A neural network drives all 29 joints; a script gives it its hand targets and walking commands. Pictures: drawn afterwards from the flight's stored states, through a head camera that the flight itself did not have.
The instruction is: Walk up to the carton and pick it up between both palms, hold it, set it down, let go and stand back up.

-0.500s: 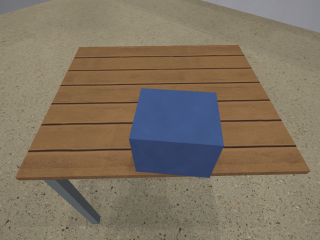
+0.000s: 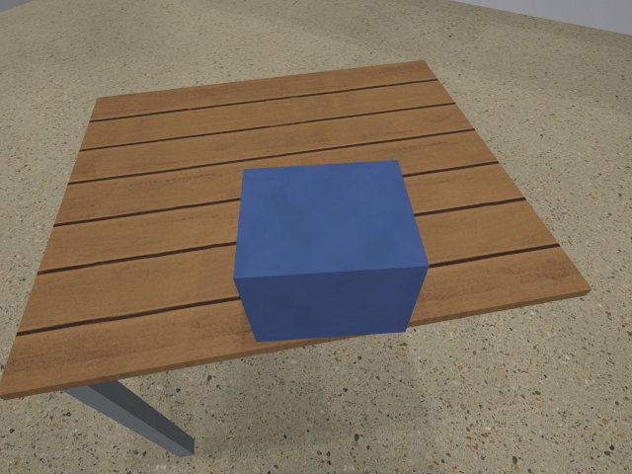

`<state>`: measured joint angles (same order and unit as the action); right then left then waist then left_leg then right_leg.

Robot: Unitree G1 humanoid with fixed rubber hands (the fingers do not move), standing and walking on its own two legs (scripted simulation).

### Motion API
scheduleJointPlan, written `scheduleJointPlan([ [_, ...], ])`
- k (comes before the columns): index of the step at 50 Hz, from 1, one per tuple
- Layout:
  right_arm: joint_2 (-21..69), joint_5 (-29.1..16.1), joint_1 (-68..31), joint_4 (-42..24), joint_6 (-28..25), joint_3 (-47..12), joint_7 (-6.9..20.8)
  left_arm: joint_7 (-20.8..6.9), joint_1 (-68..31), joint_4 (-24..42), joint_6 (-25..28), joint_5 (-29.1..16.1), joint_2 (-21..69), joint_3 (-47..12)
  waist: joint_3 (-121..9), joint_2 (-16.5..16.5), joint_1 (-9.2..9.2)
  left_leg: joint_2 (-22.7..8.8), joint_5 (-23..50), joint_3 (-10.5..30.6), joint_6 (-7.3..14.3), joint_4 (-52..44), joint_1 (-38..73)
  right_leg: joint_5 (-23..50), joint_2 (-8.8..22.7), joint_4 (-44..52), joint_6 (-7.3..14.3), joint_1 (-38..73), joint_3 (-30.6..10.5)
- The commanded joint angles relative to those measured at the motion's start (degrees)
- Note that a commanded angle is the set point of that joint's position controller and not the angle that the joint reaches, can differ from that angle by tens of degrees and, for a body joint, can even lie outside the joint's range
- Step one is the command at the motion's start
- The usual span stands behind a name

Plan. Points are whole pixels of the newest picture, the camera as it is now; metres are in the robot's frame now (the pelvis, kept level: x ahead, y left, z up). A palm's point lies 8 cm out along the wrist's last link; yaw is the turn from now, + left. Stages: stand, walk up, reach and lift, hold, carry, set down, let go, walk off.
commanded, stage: walk up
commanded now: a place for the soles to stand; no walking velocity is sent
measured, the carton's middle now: (326, 252) +0.40 -0.01 +0.03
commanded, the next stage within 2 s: none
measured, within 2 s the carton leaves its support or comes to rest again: neither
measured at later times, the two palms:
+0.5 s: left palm out of the picture +0.05 +0.21 -0.12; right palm out of the picture +0.02 -0.25 -0.13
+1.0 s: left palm out of the picture +0.08 +0.23 -0.12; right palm out of the picture +0.01 -0.22 -0.13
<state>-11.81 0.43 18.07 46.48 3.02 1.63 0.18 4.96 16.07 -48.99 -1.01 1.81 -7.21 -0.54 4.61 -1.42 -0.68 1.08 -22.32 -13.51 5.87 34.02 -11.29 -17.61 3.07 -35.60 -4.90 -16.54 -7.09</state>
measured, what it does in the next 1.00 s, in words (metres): stands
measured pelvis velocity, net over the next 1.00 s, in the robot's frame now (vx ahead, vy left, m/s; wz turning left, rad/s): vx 0.00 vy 0.02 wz -0.09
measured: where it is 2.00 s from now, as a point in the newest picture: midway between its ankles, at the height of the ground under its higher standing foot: outside the picture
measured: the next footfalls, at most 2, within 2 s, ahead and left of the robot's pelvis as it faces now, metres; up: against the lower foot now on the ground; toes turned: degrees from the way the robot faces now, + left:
right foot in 1.16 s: +0.06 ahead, -0.09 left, +0.00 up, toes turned -6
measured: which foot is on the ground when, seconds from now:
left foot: down 0.00-1.00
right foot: down 0.00-0.96, up 0.98-1.00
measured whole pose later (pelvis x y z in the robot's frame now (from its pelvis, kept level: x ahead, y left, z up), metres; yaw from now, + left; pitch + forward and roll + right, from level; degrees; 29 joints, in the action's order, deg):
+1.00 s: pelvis +0.00 +0.02 +0.00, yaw -5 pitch +0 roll +0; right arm -11.9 0.8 19.8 44.2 2.3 1.0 1.1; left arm 4.2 16.4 -46.6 -0.8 1.6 -6.5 0.8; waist 2.9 -0.9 -1.1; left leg 1.1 -21.7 -18.9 7.2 31.5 -11.4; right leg -18.0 3.0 -37.7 -1.4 -20.8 -7.7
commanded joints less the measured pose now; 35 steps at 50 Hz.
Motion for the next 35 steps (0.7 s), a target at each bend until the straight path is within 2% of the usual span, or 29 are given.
scheduleJointPlan([
  [1, -7.1, 0.2, 3.1, -5.4, -0.8, 1.5, 0.1, 0.2, 3.8, 4.4, 1.4, 0.1, -6.0, 1.2, -2.1, 0.5, 0.52, -8.6, 17.6, 7.2, -2.7, -8.8, -0.6, 14.8, 0.0, 1.4, 3.5, -0.1, 3.5],
  [3, -7.5, 0.2, 3.8, -5.7, -0.8, 1.5, 0.2, 0.2, 3.9, 4.5, 1.4, 0.2, -6.2, 1.2, -3.3, 1.7, 0.47, -8.5, 17.8, 6.9, -2.7, -7.7, 0.3, 15.8, 0.3, 1.8, 3.5, 0.0, 2.8],
  [6, -7.6, 0.1, 4.0, -6.4, -0.6, 1.5, 0.4, 0.2, 3.2, 5.2, 1.4, 0.0, -6.5, 1.2, -3.9, 2.6, 0.22, -8.5, 14.1, 7.1, -2.5, -8.3, 0.7, 14.3, 0.1, 2.0, 3.6, -1.0, 2.0],
  [11, -8.1, 0.0, 3.9, -7.2, -0.6, 1.4, 0.5, -0.1, 1.9, 6.5, 1.3, 0.1, -5.7, 0.9, -2.3, 1.7, -0.11, -10.0, 9.0, 7.9, -1.7, -11.4, 0.1, 10.3, -1.2, 1.0, 2.9, -3.2, 3.7],
  [15, -8.2, 0.0, 3.6, -7.7, -0.5, 1.2, 0.6, -0.3, 2.7, 6.9, 1.3, 0.1, -5.6, 0.9, -1.3, 1.4, 0.12, -10.2, 6.8, 7.4, -1.3, -11.9, -1.0, 9.5, -1.3, 1.1, 3.1, -3.4, 3.5],
  [26, -7.8, 0.3, 4.2, -8.8, -0.4, 1.1, 1.1, -0.5, 4.1, 8.3, 1.5, 0.0, -7.0, 1.6, -2.7, 4.6, 0.07, -8.0, 5.2, 6.2, -1.2, -8.5, 0.3, 11.5, -0.5, 3.1, 4.5, -4.6, -2.0],
  [30, -8.0, 0.2, 4.6, -8.9, -0.5, 1.2, 1.1, -0.5, 3.6, 8.9, 1.5, 0.0, -6.5, 1.5, -3.2, 3.5, -0.25, -9.1, 5.9, 6.7, -0.8, -9.7, 1.6, 11.1, -1.4, 1.8, 4.1, -5.8, -0.9],
  [31, -7.2, 0.6, 2.9, -8.5, -0.5, 1.5, 1.1, -0.6, 3.2, 8.3, 1.9, -0.7, -5.5, 2.0, -3.1, 3.5, -0.63, -9.0, 3.2, 7.5, -1.0, -9.8, 0.2, 10.8, 1.4, 3.0, 6.1, -6.0, -4.1],
  [33, -6.7, 0.7, 3.2, -8.6, -0.3, 1.3, 1.1, -0.5, 2.8, 8.5, 2.0, -0.4, -6.6, 2.3, -1.9, 6.2, -0.55, -6.7, 0.8, 7.5, -2.1, -8.1, -1.0, 7.3, 4.3, 7.2, 8.0, -7.5, -9.3],
  [34, -6.2, 0.6, 2.5, -8.6, -0.2, 1.2, 1.2, -0.4, 3.7, 8.3, 2.1, -0.4, -7.2, 2.6, -2.0, 6.7, -0.09, -5.6, 1.1, 7.4, -2.4, -6.5, 1.2, 4.9, 5.0, 9.6, 8.4, -9.0, -11.8],
  [35, -6.0, 0.5, 3.1, -8.5, -0.3, 1.2, 1.2, -0.4, 3.2, 8.0, 2.2, -0.5, -7.6, 2.8, -1.6, 8.5, -0.51, -4.8, 2.3, 8.0, -2.6, -5.7, 1.8, 4.0, 5.8, 11.1, 8.8, -10.3, -13.6],
])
